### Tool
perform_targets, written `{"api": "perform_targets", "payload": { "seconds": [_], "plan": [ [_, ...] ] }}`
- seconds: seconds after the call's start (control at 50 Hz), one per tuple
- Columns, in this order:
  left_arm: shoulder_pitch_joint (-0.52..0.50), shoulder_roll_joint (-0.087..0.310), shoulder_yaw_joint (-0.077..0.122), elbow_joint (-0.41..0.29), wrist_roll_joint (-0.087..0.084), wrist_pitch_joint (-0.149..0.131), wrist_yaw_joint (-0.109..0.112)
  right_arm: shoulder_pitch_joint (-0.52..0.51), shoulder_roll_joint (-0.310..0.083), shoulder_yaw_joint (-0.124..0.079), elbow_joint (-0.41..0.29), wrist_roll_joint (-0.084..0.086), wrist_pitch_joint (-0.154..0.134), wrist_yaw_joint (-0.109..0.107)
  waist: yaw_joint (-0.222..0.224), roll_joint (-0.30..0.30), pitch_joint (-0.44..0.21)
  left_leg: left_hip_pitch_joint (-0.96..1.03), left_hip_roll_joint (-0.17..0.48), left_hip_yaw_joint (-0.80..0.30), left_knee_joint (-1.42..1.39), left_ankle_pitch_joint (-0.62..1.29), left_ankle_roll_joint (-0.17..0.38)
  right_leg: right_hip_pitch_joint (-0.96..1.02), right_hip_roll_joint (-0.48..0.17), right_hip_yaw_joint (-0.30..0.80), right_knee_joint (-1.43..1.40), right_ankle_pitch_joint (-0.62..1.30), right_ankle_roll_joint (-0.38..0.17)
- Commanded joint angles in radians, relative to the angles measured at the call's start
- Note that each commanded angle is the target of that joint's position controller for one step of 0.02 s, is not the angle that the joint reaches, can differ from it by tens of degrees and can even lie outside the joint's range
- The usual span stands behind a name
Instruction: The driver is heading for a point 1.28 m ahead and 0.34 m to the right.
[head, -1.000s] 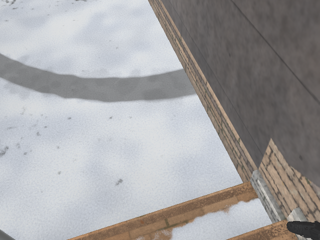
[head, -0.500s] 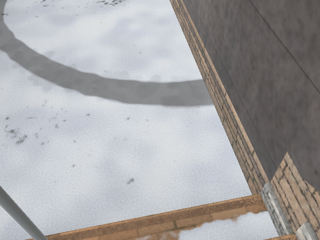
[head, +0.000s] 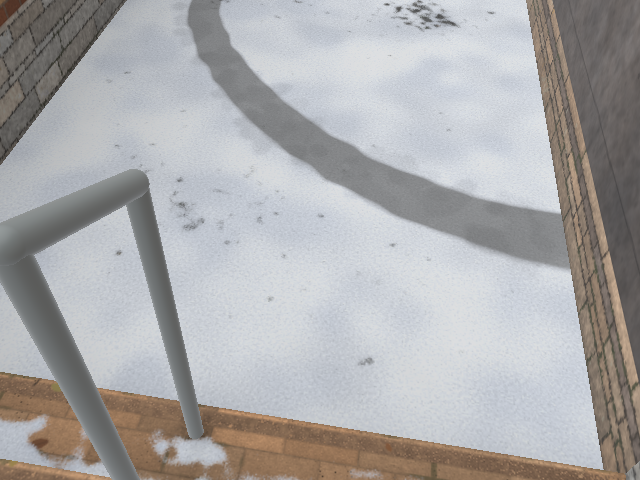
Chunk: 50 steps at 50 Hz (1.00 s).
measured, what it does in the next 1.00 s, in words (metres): goes down, turning right: right foot 0.18 m lower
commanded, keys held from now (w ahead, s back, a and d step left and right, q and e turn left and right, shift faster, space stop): w+e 1.00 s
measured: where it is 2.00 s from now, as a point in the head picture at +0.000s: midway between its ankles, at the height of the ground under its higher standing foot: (409, 382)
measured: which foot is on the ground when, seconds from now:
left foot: down 0.00-0.60, up 0.62-1.00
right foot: up 0.00-0.58, down 0.60-1.00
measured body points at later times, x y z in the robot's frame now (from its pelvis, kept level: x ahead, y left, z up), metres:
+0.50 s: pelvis +0.18 +0.02 -0.07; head +0.20 +0.03 +0.38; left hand +0.39 +0.23 -0.17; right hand +0.11 -0.25 -0.18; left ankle -0.02 +0.10 -0.73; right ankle +0.33 -0.13 -0.77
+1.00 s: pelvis +0.49 +0.00 -0.26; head +0.47 -0.01 +0.19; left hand +0.61 +0.23 -0.38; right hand +0.52 -0.31 -0.34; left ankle +0.68 +0.07 -0.97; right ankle +0.31 -0.10 -0.90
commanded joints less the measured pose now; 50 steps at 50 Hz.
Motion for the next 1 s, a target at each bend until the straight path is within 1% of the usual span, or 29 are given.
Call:
{"api": "perform_targets", "payload": {
  "seconds": [0.02, 0.08, 0.14, 0.2, 0.24, 0.32, 0.38, 0.48, 0.54, 0.56, 0.58, 0.6, 0.62, 0.64, 0.66, 0.68, 0.7, 0.72, 0.74, 0.76, 0.78, 0.8, 0.82, 0.84, 0.86, 0.9, 0.92, 0.96, 1.0],
  "plan": [
    [-0.199, 0.113, 0.019, -0.16, -0.042, -0.07, -0.014, 0.148, -0.204, -0.055, -0.034, -0.012, -0.058, 0.002, -0.091, 0.189, 0.105, 0.253, 0.37, -0.664, -0.446, -0.318, 0.27, -0.604, 0.034, 0.13, 0.331, -0.004, -0.015],
    [-0.093, 0.093, 0.02, -0.078, 0.01, -0.069, -0.008, 0.078, -0.136, -0.029, -0.018, -0.017, -0.069, -0.012, -0.048, 0.189, 0.092, 0.197, 0.24, -0.38, -0.419, -0.036, 0.171, -0.498, 0.0, 0.125, 0.288, 0.24, 0.006],
    [-0.036, 0.062, 0.01, -0.024, -0.004, -0.056, -0.015, 0.147, -0.124, -0.028, 0.027, -0.028, -0.082, -0.025, -0.049, 0.131, 0.022, 0.208, 0.205, -0.217, -0.388, 0.283, 0.151, -0.433, 0.042, 0.122, 0.307, 0.4, 0.006],
    [0.0, 0.038, 0.013, 0.001, -0.011, -0.051, -0.024, 0.189, -0.094, -0.023, 0.074, -0.028, -0.102, -0.029, -0.048, 0.129, 0.033, 0.229, 0.232, -0.173, -0.322, 0.4, 0.138, -0.506, 0.076, 0.222, 0.359, 0.47, -0.026],
    [-0.076, 0.07, 0.032, -0.034, -0.025, -0.056, -0.031, 0.204, -0.082, -0.019, 0.095, -0.027, -0.123, -0.037, -0.05, 0.146, 0.069, 0.293, 0.243, -0.155, -0.297, 0.284, 0.089, -0.58, 0.08, 0.289, 0.228, 0.581, -0.044],
    [-0.166, 0.02, 0.023, -0.072, 0.005, -0.065, -0.06, 0.222, -0.108, -0.025, 0.121, -0.027, -0.137, -0.075, -0.07, 0.154, 0.136, 0.111, 0.182, -0.002, -0.259, 0.307, 0.018, -0.388, 0.127, 0.202, -0.052, 0.876, -0.045],
    [-0.14, -0.03, 0.011, -0.083, 0.026, -0.047, -0.074, 0.229, -0.078, -0.012, 0.146, -0.022, -0.128, -0.1, -0.072, 0.123, 0.157, 0.013, 0.17, 0.054, -0.1, 0.334, 0.007, -0.268, 0.138, 0.169, -0.107, 0.981, -0.063],
    [-0.295, -0.079, -0.022, -0.14, -0.001, -0.053, -0.117, 0.324, -0.091, -0.021, 0.177, -0.007, -0.09, -0.122, -0.177, 0.084, 0.177, 0.211, 0.207, 0.019, 0.183, 0.434, 0.0, -0.395, 0.108, 0.102, -0.287, 0.882, -0.05],
    [-0.184, -0.041, -0.01, -0.102, 0.009, -0.043, -0.113, 0.267, -0.123, -0.027, 0.17, 0.024, -0.069, -0.133, -0.11, 0.093, 0.153, 0.204, 0.242, -0.024, 0.382, 0.774, -0.004, -0.258, 0.089, 0.058, -0.35, 0.696, -0.063],
    [-0.049, 0.015, 0.018, -0.064, 0.009, -0.042, -0.099, 0.298, -0.112, -0.022, 0.192, 0.007, -0.076, -0.123, -0.064, 0.091, 0.044, 0.137, 0.212, -0.018, 0.586, 0.929, 0.004, 0.002, 0.125, 0.01, -0.328, 0.72, -0.093],
    [0.112, 0.025, 0.029, 0.012, -0.003, -0.043, -0.084, 0.227, -0.1, -0.015, 0.184, 0.034, -0.086, -0.108, 0.04, 0.077, -0.01, -0.014, 0.206, 0.009, 0.866, 0.877, -0.02, 0.246, 0.103, 0.005, -0.387, 0.853, -0.137],
    [0.34, 0.053, 0.035, 0.075, 0.016, -0.033, -0.065, 0.11, -0.105, -0.02, 0.169, 0.031, -0.108, -0.097, 0.202, -0.145, -0.012, -0.273, 0.039, 0.09, 1.446, 0.171, -0.09, 0.527, 0.03, 0.098, -0.518, 1.05, -0.263],
    [0.357, 0.13, 0.018, 0.089, 0.041, -0.05, -0.044, 0.292, 0.02, 0.014, 0.13, -0.011, -0.129, -0.063, 0.065, -0.33, -0.212, -0.764, 0.001, -0.044, 1.712, -0.638, -0.119, 1.021, -0.163, 0.322, 0.033, 1.479, -0.365],
    [0.387, 0.091, 0.016, 0.065, 0.012, -0.032, -0.039, 0.308, -0.084, 0.013, 0.105, 0.004, -0.147, -0.038, 0.123, -0.224, -0.43, -0.809, 0.028, -0.183, 1.626, -0.621, -0.14, 1.112, -0.242, 0.462, 0.002, 1.447, -0.498],
    [0.382, 0.135, 0.035, 0.092, -0.019, -0.011, -0.04, 0.245, -0.106, 0.016, 0.042, 0.018, -0.153, -0.03, 0.114, -0.041, -0.475, -0.839, 0.051, -0.158, 1.523, -0.54, -0.133, 1.035, -0.273, 0.56, -0.165, 1.009, -0.541],
    [0.305, 0.18, 0.044, 0.128, -0.042, 0.001, -0.034, 0.161, -0.069, 0.023, -0.003, 0.031, -0.148, -0.047, 0.034, 0.03, -0.333, -0.886, 0.064, -0.091, 1.461, -0.433, -0.129, 0.787, -0.293, 0.688, -0.342, 0.471, -0.516],
    [0.168, 0.117, 0.016, 0.075, -0.026, -0.01, -0.034, 0.096, -0.106, 0.011, 0.011, 0.026, -0.131, -0.068, -0.014, 0.142, -0.135, -0.864, 0.103, -0.126, 1.32, -0.302, -0.104, 0.49, -0.292, 0.709, -0.394, 0.208, -0.456],
    [0.009, 0.025, -0.024, 0.019, 0.007, -0.045, -0.045, 0.079, -0.134, -0.01, 0.035, 0.026, -0.113, -0.079, -0.091, 0.196, 0.035, -0.765, 0.146, -0.19, 1.035, -0.065, -0.087, 0.14, -0.248, 0.648, -0.38, 0.167, -0.384],
    [-0.078, 0.008, -0.029, -0.013, 0.013, -0.066, -0.048, 0.096, -0.124, -0.017, 0.045, -0.003, -0.099, -0.092, -0.138, 0.152, 0.116, -0.671, 0.155, -0.172, 0.954, 0.018, -0.099, -0.089, -0.173, 0.599, -0.357, 0.301, -0.346],
    [-0.114, 0.019, -0.031, -0.03, 0.004, -0.067, -0.022, 0.045, -0.095, -0.015, -0.006, -0.049, -0.103, -0.091, -0.149, 0.13, 0.16, -0.499, 0.145, -0.129, 0.586, 0.226, -0.129, -0.287, -0.035, 0.414, -0.391, 0.365, -0.289],
    [-0.044, 0.061, -0.009, -0.004, 0.022, -0.07, 0.006, 0.093, -0.046, -0.018, 0.026, -0.085, -0.117, -0.082, -0.128, 0.065, 0.068, -0.311, 0.117, -0.09, 0.521, 0.372, -0.142, -0.314, 0.033, 0.371, -0.352, 0.519, -0.276],
    [0.001, 0.086, 0.0, 0.027, 0.058, -0.067, 0.02, 0.257, -0.03, -0.024, 0.108, -0.056, -0.129, -0.061, -0.161, 0.008, -0.043, -0.144, 0.077, -0.075, 0.616, 0.572, -0.151, -0.306, 0.038, 0.346, -0.278, 0.64, -0.274],
    [0.09, 0.043, -0.004, 0.056, 0.039, -0.072, 0.037, 0.202, -0.067, -0.043, 0.09, -0.029, -0.141, -0.043, -0.109, -0.039, -0.041, -0.34, 0.103, -0.162, 0.536, 0.746, -0.145, -0.127, 0.045, 0.367, -0.211, 0.51, -0.26],
    [0.133, -0.001, -0.013, 0.066, -0.008, -0.075, 0.055, 0.077, -0.081, -0.042, 0.037, -0.021, -0.145, -0.037, -0.072, -0.076, 0.011, -0.474, 0.102, -0.185, 0.422, 0.746, -0.126, -0.053, 0.041, 0.402, -0.174, 0.397, -0.274],
    [0.132, -0.038, -0.023, 0.059, -0.035, -0.067, 0.077, -0.027, -0.077, -0.036, -0.009, -0.042, -0.148, -0.032, -0.051, -0.045, 0.068, -0.4, 0.088, -0.191, 0.179, 0.886, -0.122, -0.144, 0.103, 0.35, -0.129, 0.189, -0.254],
    [0.177, -0.027, -0.017, 0.055, -0.029, -0.039, 0.09, -0.15, -0.001, -0.017, -0.069, -0.051, -0.147, -0.007, 0.012, -0.069, 0.055, -0.196, 0.017, -0.137, -0.014, 0.91, -0.11, -0.219, 0.147, 0.349, -0.114, 0.093, -0.234],
    [0.177, -0.004, -0.015, 0.063, -0.009, -0.031, 0.099, -0.151, -0.013, -0.02, -0.082, -0.045, -0.138, 0.001, 0.007, -0.078, 0.035, -0.12, 0.014, -0.156, -0.004, 0.937, -0.111, -0.254, 0.137, 0.372, -0.062, 0.053, -0.233],
    [0.179, -0.012, -0.016, 0.054, -0.005, -0.014, 0.105, -0.09, -0.031, -0.029, -0.072, -0.027, -0.122, 0.013, -0.009, -0.093, 0.034, -0.12, 0.058, -0.238, -0.087, 0.851, -0.078, -0.146, 0.124, 0.437, 0.044, 0.015, -0.218],
    [0.114, 0.009, -0.01, 0.04, 0.003, 0.002, 0.089, 0.119, -0.091, -0.064, 0.007, -0.001, -0.106, 0.02, -0.106, -0.121, -0.019, 0.045, 0.066, -0.229, 0.013, 0.721, -0.065, -0.132, 0.108, 0.513, 0.199, 0.113, -0.199]
  ]
}}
